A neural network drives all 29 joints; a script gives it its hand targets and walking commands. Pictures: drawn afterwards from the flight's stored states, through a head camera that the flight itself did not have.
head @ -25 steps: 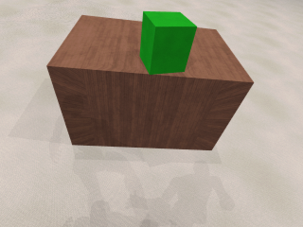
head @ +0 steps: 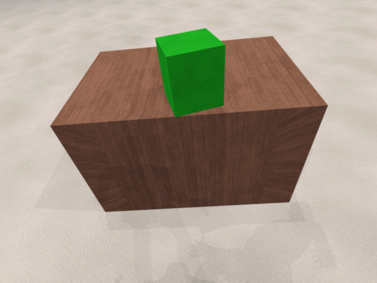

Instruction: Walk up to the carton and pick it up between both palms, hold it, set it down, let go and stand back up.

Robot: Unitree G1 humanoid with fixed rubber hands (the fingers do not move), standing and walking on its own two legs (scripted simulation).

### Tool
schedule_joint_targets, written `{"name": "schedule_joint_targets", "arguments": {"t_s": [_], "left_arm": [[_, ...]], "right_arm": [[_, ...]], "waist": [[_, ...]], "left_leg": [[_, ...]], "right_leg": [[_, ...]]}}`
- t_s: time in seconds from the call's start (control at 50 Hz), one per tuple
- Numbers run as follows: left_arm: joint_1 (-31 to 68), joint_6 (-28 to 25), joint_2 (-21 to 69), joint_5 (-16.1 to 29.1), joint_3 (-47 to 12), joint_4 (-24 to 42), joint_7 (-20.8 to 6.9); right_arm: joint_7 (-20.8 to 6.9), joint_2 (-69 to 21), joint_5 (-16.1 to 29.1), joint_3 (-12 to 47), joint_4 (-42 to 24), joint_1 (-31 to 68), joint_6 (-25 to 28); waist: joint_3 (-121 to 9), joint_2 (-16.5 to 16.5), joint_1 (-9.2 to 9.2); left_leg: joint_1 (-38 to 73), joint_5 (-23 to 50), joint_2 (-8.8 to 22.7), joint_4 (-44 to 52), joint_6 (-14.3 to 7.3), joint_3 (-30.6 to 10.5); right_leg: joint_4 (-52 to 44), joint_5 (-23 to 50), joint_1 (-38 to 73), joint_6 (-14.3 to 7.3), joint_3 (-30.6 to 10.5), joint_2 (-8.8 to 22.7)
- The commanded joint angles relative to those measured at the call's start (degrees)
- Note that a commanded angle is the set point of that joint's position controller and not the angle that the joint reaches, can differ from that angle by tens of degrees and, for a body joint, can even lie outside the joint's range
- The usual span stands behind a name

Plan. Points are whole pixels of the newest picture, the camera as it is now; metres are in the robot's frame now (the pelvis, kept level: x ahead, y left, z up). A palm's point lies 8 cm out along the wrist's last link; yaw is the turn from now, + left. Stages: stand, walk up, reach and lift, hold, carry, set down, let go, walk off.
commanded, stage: walk up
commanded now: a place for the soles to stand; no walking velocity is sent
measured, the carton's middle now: (190, 72) +0.88 -0.01 +0.04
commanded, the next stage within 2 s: none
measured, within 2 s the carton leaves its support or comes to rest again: neither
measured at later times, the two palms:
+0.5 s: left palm out of the picture +0.18 +0.36 -0.12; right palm (313, 252) +0.22 -0.27 -0.09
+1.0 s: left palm (80, 219) +0.33 +0.31 -0.08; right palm (324, 226) +0.30 -0.34 -0.12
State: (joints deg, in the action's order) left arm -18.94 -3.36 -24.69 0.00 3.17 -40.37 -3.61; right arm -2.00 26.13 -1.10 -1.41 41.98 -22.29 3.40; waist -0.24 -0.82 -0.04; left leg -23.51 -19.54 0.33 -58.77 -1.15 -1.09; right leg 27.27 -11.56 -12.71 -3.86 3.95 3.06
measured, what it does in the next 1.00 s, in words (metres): walks ahead: left foot, then right foot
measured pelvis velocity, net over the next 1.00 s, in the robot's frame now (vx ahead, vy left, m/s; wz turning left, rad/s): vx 0.26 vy -0.01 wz -0.04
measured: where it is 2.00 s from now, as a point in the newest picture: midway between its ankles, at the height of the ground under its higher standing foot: (201, 261)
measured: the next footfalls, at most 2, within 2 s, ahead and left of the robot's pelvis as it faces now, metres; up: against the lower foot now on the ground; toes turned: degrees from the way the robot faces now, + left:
left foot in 0.44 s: +0.27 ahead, +0.15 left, +0.00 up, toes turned +2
right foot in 0.98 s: +0.40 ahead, -0.11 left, +0.00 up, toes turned -1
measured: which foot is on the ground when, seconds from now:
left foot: up 0.00-0.42, down 0.44-1.00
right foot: down 0.00-0.46, up 0.48-0.96, down 0.98-1.00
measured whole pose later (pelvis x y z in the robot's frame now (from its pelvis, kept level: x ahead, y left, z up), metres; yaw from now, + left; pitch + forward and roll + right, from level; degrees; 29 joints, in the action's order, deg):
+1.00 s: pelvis +0.26 -0.01 -0.02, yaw -2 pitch +0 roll +3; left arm -21.8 -1.6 -24.9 0.0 3.5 -40.3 -3.6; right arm -0.8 26.8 -0.8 -1.5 43.4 -22.3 4.5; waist 0.9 -0.4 0.0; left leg -12.0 -20.3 2.7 -33.6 0.7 3.7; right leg 33.4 -8.4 -24.8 -1.7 -2.2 0.5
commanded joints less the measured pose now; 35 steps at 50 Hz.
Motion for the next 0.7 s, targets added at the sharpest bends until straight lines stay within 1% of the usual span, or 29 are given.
{"name": "schedule_joint_targets", "arguments": {"t_s": [0.0,0.02,0.04,0.06,0.08,0.1,0.12,0.14,0.16,0.18,0.2,0.24,0.3,0.34,0.36,0.38,0.4,0.42,0.44,0.46,0.48,0.5,0.54,0.56,0.58,0.62,0.64,0.66,0.68], "left_arm": [[-2.55,-1.61,-12.9,-0.33,5.26,2.41,1.26],[-2.24,-1.6,-13.48,-0.48,5.18,2.31,1.2],[-3.56,-1.58,-13.27,-0.11,5.58,2.17,1.39],[-5.63,-1.28,-13.18,-0.36,5.47,1.86,1.27],[-7.05,-1.39,-14.37,-0.01,5.61,1.16,1.42],[-9.89,-1.28,-15.11,-0.23,5.93,0.79,1.45],[-11.54,-0.98,-14.53,0.18,5.79,0.03,1.66],[-11.66,-1.04,-14.86,-0.17,6.14,-0.6,1.71],[-11.21,-0.87,-14.41,-0.58,6.56,-1.0,1.68],[-10.37,-0.63,-13.35,-0.5,6.14,-0.1,1.6],[-10.55,-0.59,-15.22,-0.14,6.31,0.62,1.57],[-8.8,-0.84,-14.46,-0.61,5.75,0.97,1.65],[-7.1,-0.06,-13.06,-1.16,5.33,1.03,1.35],[-2.76,-0.07,-13.41,-0.68,4.46,3.34,1.09],[-2.71,-0.06,-12.61,-0.55,4.17,3.75,1.22],[-3.63,-0.13,-10.33,-0.58,2.56,3.98,0.98],[-7.71,-0.3,-4.81,-0.03,1.57,4.09,0.78],[-8.65,0.42,-9.12,-0.09,2.78,4.0,1.39],[-7.27,1.3,-11.96,-0.44,3.33,2.0,1.42],[-8.68,1.93,-13.78,-0.81,3.84,1.08,1.2],[-6.91,1.88,-13.74,-0.59,2.97,1.4,1.19],[-6.91,2.35,-12.57,-1.04,3.44,-0.44,1.04],[-6.63,2.16,-10.65,-0.7,3.61,-0.75,0.63],[-6.96,2.29,-9.91,-0.51,3.14,-0.62,0.41],[-6.31,2.48,-10.43,-1.25,3.44,-1.56,0.25],[-7.39,2.72,-9.41,-0.47,3.26,-1.52,0.13],[-6.26,2.84,-9.09,-0.65,3.4,-1.16,0.03],[-5.25,2.47,-9.27,-0.3,3.48,-0.22,0.08],[-3.8,2.55,-7.86,-0.86,2.93,0.24,0.18]], "right_arm": [[-0.96,9.3,0.3,-3.99,2.44,-4.36,-0.58],[-0.93,9.4,0.12,-4.6,1.4,-1.84,-0.44],[-0.49,9.91,0.09,-4.44,1.33,-2.17,-0.53],[-0.47,9.66,0.07,-4.13,0.67,1.09,-0.35],[-0.38,9.14,-0.3,-3.98,-0.33,2.19,-0.12],[-0.31,9.04,-0.24,-3.57,-2.08,6.24,0.27],[0.09,9.89,-0.13,-3.56,-2.69,6.19,0.55],[0.25,8.49,-0.61,-3.52,-2.63,5.15,0.54],[0.6,8.33,-0.16,-3.57,-2.32,5.6,0.76],[0.8,9.25,-0.56,-3.64,-1.68,5.66,0.93],[0.67,8.36,-0.57,-3.14,-3.27,6.3,1.14],[0.62,7.82,-0.15,-3.26,-2.49,5.71,1.26],[0.53,7.06,0.18,-3.21,-2.36,5.41,1.77],[0.77,8.38,-0.25,-4.3,-0.53,0.96,2.41],[1.06,9.73,-0.14,-5.33,0.68,-3.67,2.57],[1.68,11.77,-0.21,-6.28,2.58,-8.01,2.8],[2.48,17.42,-0.99,-7.69,2.77,-12.29,3.23],[2.84,18.3,0.42,-7.4,1.19,-9.27,3.16],[2.88,15.59,0.51,-7.25,1.13,-5.68,2.88],[2.67,16.11,0.99,-7.23,0.46,-2.33,2.73],[2.79,15.91,0.91,-6.69,-0.25,-0.19,2.6],[2.46,14.08,1.3,-5.77,0.27,1.67,2.63],[2.53,11.99,0.6,-5.34,0.33,1.25,3.16],[2.72,13.11,1.04,-5.64,0.15,-0.89,3.62],[2.71,11.89,1.29,-5.53,0.46,-2.07,3.66],[2.32,12.07,0.73,-5.37,-0.35,0.04,3.66],[2.46,11.93,0.92,-5.25,-0.13,-1.21,3.79],[2.24,11.59,0.96,-5.34,-0.06,-1.47,3.78],[2.32,12.67,0.58,-5.59,-0.45,-0.55,3.49]], "waist": [[3.65,10.66,-2.07],[3.98,11.62,-2.3],[3.81,8.91,-2.73],[4.88,8.39,-4.31],[4.67,6.87,-4.82],[4.16,4.13,-7.22],[0.48,3.56,-7.13],[-1.11,4.45,-6.59],[-1.34,7.67,-6.59],[-2.89,5.11,-6.08],[-1.06,8.67,-6.51],[-1.42,6.06,-5.08],[1.35,12.07,-3.82],[-0.03,2.73,0.59],[0.32,1.32,3.45],[-2.77,-0.99,5.12],[-5.73,-17.41,5.35],[-7.33,-10.14,4.49],[-2.28,-3.93,4.38],[-1.48,-4.98,2.38],[0.23,-1.85,2.43],[4.54,-3.44,1.16],[5.91,-7.6,0.75],[8.96,-6.68,0.99],[7.4,-1.52,1.25],[6.3,-9.09,0.38],[7.94,-8.29,0.22],[5.9,-10.96,0.4],[6.39,-10.97,1.16]], "left_leg": [[-8.47,10.58,3.83,5.04,2.56,1.59],[-10.58,9.28,4.4,7.96,2.78,1.5],[-11.38,10.34,4.34,7.25,2.29,0.88],[-11.76,9.12,4.91,10.96,3.66,2.06],[-13.83,7.05,4.92,13.36,2.81,0.67],[-16.46,5.84,5.25,15.71,1.91,0.36],[-16.57,5.03,2.95,16.57,2.24,1.03],[-16.88,3.24,3.36,17.52,1.51,-0.18],[-15.9,3.29,3.78,20.34,1.86,1.02],[-15.7,2.58,3.28,19.33,1.17,1.38],[-14.6,2.85,4.31,22.27,0.95,2.04],[-10.98,3.66,4.6,23.71,0.05,0.67],[-7.64,2.86,0.85,27.07,-0.95,4.42],[9.87,11.06,0.2,28.8,-0.41,6.53],[15.17,9.2,-0.99,32.38,-1.72,6.07],[26.77,8.04,0.93,31.96,-2.18,2.35],[33.0,0.34,16.48,39.72,-3.8,-21.54],[35.59,-6.43,23.46,42.93,-9.0,-33.8],[29.8,-15.93,22.14,44.19,-11.02,-33.64],[23.84,-25.28,23.84,46.78,-12.59,-34.13],[21.66,-19.08,21.4,45.31,-12.12,-29.84],[18.43,-19.51,18.82,47.43,-9.86,-25.81],[14.61,-6.63,11.38,46.5,-5.05,-14.86],[12.08,0.59,11.99,46.93,-3.61,-12.11],[12.03,5.78,10.45,46.4,-0.44,-9.2],[11.56,0.09,8.91,46.44,-5.61,-5.97],[11.92,2.26,9.72,47.09,-2.52,-7.07],[13.75,3.47,9.27,45.39,-3.71,-4.08],[16.65,2.51,10.68,46.05,-5.31,-6.07]], "right_leg": [[-20.32,-18.86,2.1,-0.35,-10.28,6.47],[-19.11,-18.75,4.44,-3.32,-10.8,6.9],[-17.69,-16.07,6.77,-1.5,-10.62,7.84],[-17.9,-13.85,8.98,-3.6,-10.96,6.62],[-16.79,-12.15,11.9,-4.35,-13.92,9.73],[-14.43,-6.05,19.68,-2.52,-15.41,10.46],[-11.77,2.67,22.02,-2.74,-14.09,9.99],[-10.68,5.58,23.51,-3.12,-16.68,11.82],[-9.6,8.72,25.59,-2.77,-13.53,10.52],[-7.93,11.14,23.97,-4.57,-12.33,9.72],[-6.77,11.71,22.8,-6.29,-11.5,12.18],[-8.12,9.21,19.71,-6.91,-11.8,12.11],[-4.04,14.86,13.99,-5.27,-8.11,9.19],[-0.62,8.26,0.58,-4.8,-5.99,8.29],[6.4,8.19,-3.62,-3.07,-3.63,6.11],[15.35,6.99,-10.87,-2.27,-1.61,3.28],[30.36,-16.59,-20.29,1.46,-1.89,-3.59],[34.59,-20.97,-28.14,2.16,-4.8,-6.58],[35.48,-18.19,-28.72,2.49,-7.68,-4.22],[36.1,-16.42,-26.32,1.28,-9.89,-0.5],[35.5,-14.63,-26.01,1.37,-10.16,-1.25],[34.8,-11.58,-24.69,1.8,-11.05,-0.03],[32.19,-5.52,-20.06,2.52,-11.11,-0.12],[32.52,-3.74,-23.07,3.09,-10.76,0.23],[31.73,-1.01,-18.3,3.47,-11.04,-1.59],[29.75,-0.05,-20.09,4.42,-8.94,-0.71],[29.85,2.98,-23.5,3.62,-8.91,-0.64],[27.3,3.06,-22.32,3.61,-9.32,-0.44],[26.6,3.33,-25.6,3.96,-7.62,0.2]]}}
